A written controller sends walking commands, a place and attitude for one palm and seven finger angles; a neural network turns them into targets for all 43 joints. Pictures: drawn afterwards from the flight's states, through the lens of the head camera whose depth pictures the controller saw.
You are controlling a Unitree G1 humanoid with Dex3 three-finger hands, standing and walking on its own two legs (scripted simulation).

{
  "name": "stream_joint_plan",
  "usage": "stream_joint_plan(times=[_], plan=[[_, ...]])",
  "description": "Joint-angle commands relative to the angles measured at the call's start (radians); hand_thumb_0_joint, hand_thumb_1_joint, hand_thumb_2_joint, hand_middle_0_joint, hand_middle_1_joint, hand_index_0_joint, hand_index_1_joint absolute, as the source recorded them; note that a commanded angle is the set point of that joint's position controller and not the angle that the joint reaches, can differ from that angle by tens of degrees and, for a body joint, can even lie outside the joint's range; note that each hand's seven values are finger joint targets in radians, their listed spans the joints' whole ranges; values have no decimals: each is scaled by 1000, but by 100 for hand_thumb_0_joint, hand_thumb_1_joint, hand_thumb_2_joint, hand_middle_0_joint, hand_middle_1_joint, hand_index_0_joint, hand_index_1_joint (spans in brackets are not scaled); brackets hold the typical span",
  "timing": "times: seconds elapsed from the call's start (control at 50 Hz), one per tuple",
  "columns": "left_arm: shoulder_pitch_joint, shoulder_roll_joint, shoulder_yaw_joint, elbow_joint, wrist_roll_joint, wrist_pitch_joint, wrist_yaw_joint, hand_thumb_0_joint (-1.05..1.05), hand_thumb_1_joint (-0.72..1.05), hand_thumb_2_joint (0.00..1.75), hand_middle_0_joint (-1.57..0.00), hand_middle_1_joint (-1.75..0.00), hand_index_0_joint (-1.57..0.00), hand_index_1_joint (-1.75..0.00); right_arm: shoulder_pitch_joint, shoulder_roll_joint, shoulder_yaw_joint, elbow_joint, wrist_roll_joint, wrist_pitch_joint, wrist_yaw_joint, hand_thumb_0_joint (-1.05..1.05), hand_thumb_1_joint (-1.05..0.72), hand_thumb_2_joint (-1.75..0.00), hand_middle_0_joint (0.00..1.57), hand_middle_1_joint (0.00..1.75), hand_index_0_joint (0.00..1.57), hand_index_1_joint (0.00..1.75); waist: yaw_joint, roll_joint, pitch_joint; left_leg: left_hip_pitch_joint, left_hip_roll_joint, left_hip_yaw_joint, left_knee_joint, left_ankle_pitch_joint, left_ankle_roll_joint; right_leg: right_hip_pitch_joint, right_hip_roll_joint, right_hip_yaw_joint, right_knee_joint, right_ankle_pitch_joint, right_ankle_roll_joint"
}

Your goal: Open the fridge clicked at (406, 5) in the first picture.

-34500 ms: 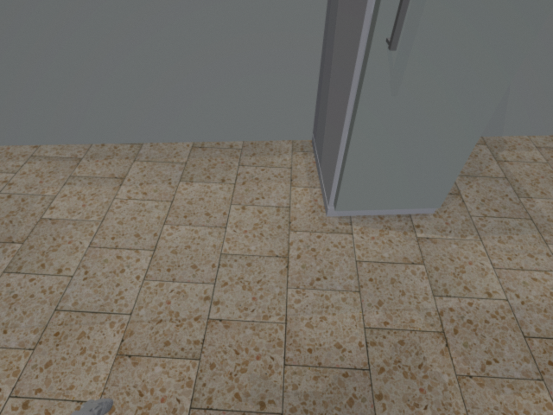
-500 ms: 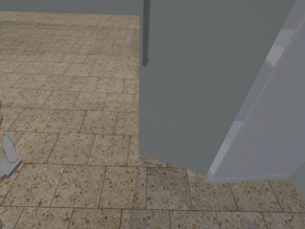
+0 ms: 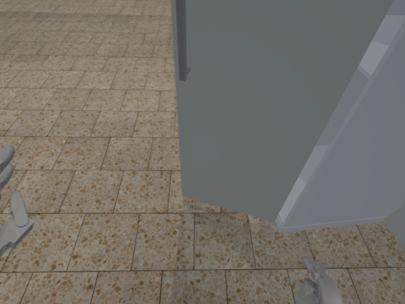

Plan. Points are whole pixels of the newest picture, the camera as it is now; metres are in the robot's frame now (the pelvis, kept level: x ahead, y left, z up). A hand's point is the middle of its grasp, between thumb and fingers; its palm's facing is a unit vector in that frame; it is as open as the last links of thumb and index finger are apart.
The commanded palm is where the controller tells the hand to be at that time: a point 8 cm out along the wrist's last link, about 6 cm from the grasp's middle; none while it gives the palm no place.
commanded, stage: stop stepping back and stand still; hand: left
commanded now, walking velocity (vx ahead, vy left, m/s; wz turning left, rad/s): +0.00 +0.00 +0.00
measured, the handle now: (183, 12) +0.72 +0.10 +0.26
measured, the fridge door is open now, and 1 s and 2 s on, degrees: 66 66 66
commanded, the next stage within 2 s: let the arm hang, fingers relaxed in 0.08 s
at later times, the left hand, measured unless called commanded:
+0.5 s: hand out of the picture +0.02 +0.20 -0.17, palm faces -0.01 -0.99 -0.17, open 7.4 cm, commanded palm none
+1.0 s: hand out of the picture -0.04 +0.27 -0.16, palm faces +0.02 -0.95 -0.31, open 7.4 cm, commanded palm none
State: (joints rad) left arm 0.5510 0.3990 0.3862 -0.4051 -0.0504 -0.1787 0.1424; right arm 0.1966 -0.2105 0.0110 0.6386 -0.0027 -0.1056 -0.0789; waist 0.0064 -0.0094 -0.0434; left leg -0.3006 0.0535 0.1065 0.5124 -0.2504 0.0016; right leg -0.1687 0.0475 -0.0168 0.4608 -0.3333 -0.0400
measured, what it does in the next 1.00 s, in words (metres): shifts its weight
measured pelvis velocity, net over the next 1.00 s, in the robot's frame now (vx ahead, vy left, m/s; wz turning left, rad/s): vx -0.04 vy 0.04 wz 0.03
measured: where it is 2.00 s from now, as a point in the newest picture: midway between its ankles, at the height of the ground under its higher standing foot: outside the picture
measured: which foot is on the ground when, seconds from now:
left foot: down 0.00-1.00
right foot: down 0.00-1.00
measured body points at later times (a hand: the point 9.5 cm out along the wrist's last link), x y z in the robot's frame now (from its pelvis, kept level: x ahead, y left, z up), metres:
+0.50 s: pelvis -0.04 +0.02 +0.00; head -0.02 +0.04 +0.44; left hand +0.02 +0.25 -0.15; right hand +0.05 -0.23 -0.13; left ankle +0.01 +0.12 -0.74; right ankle -0.06 -0.09 -0.74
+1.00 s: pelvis -0.04 +0.04 +0.01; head -0.04 +0.03 +0.46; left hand -0.04 +0.31 -0.14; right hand +0.00 -0.22 -0.15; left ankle +0.01 +0.12 -0.74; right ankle -0.06 -0.09 -0.74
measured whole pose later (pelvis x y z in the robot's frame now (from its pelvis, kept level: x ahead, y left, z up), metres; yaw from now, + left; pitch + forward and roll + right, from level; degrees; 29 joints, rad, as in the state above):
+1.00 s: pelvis -0.04 +0.04 +0.01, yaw +2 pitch +0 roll -1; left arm 0.25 0.27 0.01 1.13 0.02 0.00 0.02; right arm 0.21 -0.24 -0.03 1.09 -0.02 0.01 -0.01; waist 0.00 0.03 0.01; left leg -0.26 -0.01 0.11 0.40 -0.13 0.06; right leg -0.15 -0.01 -0.03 0.40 -0.25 0.00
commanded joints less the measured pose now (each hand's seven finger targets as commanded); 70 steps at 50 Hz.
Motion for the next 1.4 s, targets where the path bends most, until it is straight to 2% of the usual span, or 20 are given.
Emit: stream_joint_plan(times=[0.0,0.08,0.14,0.16,0.18,0.2,0.24,0.28,0.34,0.36,0.38,0.46,0.56,0.58,0.66,0.84,0.9,1.06,1.2,1.38], plan=[[-88,212,132,-267,9,-78,25,0,90,90,-20,-30,-20,-30,-78,-103,-37,-159,2,-46,-25,0,-90,-90,20,30,20,30,-5,24,-118,128,27,-55,6,328,24,-5,-152,122,-50,649,53],[-85,228,147,-297,13,-86,32,0,90,90,-20,-30,-20,-30,-79,-113,-46,-172,-1,-42,-26,0,-90,-90,20,30,20,30,0,103,-110,143,32,-70,-16,339,22,-22,-132,114,-63,541,47],[-56,206,140,-260,8,-89,30,0,90,90,-20,-30,-20,-30,-69,-116,-44,-177,-2,-40,-25,0,-90,-90,20,30,20,30,0,121,-82,120,47,-97,-53,316,24,-27,-105,98,-71,409,37],[-127,49,-287,495,58,83,-101,0,90,90,-20,-30,-20,-30,-139,-330,-75,-8,30,-67,73,0,-90,-90,20,30,20,30,-38,130,4,39,92,-108,66,471,33,-92,-199,-12,52,505,16],[-143,38,-280,519,60,166,-126,0,90,90,-20,-30,-20,-30,-83,-296,-93,-7,25,-11,75,0,-90,-90,20,30,20,30,-29,129,-63,78,107,-112,30,427,26,-113,-175,46,17,375,13],[-151,30,-279,521,55,186,-136,0,90,90,-20,-30,-20,-30,-77,-291,-85,-28,26,15,72,0,-90,-90,20,30,20,30,-21,138,-30,36,123,-131,-1,334,39,-118,-158,20,24,253,16],[-214,15,-299,616,58,182,-146,0,90,90,-20,-30,-20,-30,-81,-270,-59,-16,10,48,76,0,-90,-90,20,30,20,30,-2,57,-8,-79,147,-208,-59,186,76,-113,-125,-5,77,62,11],[-262,27,-321,718,64,180,-146,0,90,90,-20,-30,-20,-30,-87,-257,-45,-7,-3,65,75,0,-90,-90,20,30,20,30,1,-92,-1,-80,127,-220,-71,152,74,-89,-121,12,50,59,4],[-309,34,-339,886,73,175,-138,0,90,90,-20,-30,-20,-30,-56,-240,-41,46,-16,83,73,0,-90,-90,20,30,20,30,-17,-210,-26,-11,66,-187,-19,137,53,-102,-172,78,-24,94,-16],[-315,27,-346,945,74,176,-135,0,90,90,-20,-30,-20,-30,-43,-227,-41,72,-22,89,74,0,-90,-90,20,30,20,30,-22,-201,-28,14,49,-173,-8,134,48,-116,-183,95,-37,108,-23],[-322,35,-352,989,74,177,-131,0,90,90,-20,-30,-20,-30,-32,-232,-41,87,-26,94,75,0,-90,-90,20,30,20,30,-26,-150,-33,38,44,-169,-18,153,44,-110,-181,95,-35,122,-26],[-289,-5,-368,1157,68,180,-125,0,90,90,-20,-30,-20,-30,-23,-182,-31,175,-28,106,73,0,-90,-90,20,30,20,30,-15,110,-25,44,61,-179,-102,96,44,-63,-143,79,-47,65,-9],[-236,-25,-361,1319,65,176,-125,0,90,90,-20,-30,-20,-30,17,-151,-42,270,-21,114,60,0,-90,-90,20,30,20,30,-9,207,7,21,63,-184,-150,-55,43,-36,-132,69,-98,35,-22],[-228,-29,-361,1342,67,175,-125,0,90,90,-20,-30,-20,-30,33,-149,-46,281,-19,116,56,0,-90,-90,20,30,20,30,-10,156,11,27,66,-188,-148,-50,46,-37,-130,61,-110,40,-22],[-228,-40,-365,1417,68,171,-125,0,90,90,-20,-30,-20,-30,69,-154,-59,333,-16,118,50,0,-90,-90,20,30,20,30,-21,83,56,37,69,-192,-171,-116,47,-84,-131,70,-142,-16,-28],[-240,-16,-358,1497,73,164,-124,0,90,90,-20,-30,-20,-30,57,-198,-73,398,-15,105,50,0,-90,-90,20,30,20,30,-11,8,94,47,92,-215,-252,-156,56,-88,-126,61,-137,-15,-22],[-259,-4,-359,1502,73,160,-123,0,90,90,-20,-30,-20,-30,42,-198,-72,410,-15,99,53,0,-90,-90,20,30,20,30,-9,-15,82,67,90,-204,-251,-97,56,-73,-138,67,-145,23,-19],[-333,31,-360,1499,70,153,-125,0,90,90,-20,-30,-20,-30,-16,-216,-64,429,-14,91,59,0,-90,-90,20,30,20,30,-12,7,86,112,84,-186,-248,29,48,-60,-156,80,-171,85,-11],[-386,58,-356,1491,66,144,-126,0,90,90,-20,-30,-20,-30,-52,-234,-59,433,-13,82,60,0,-90,-90,20,30,20,30,-13,18,37,163,86,-172,-224,191,43,-8,-170,81,-184,187,-7],[-419,80,-353,1491,63,137,-127,0,90,90,-20,-30,-20,-30,-75,-260,-56,439,-10,82,58,0,-90,-90,20,30,20,30,-18,18,6,197,87,-167,-210,251,36,34,-179,83,-210,255,-8]])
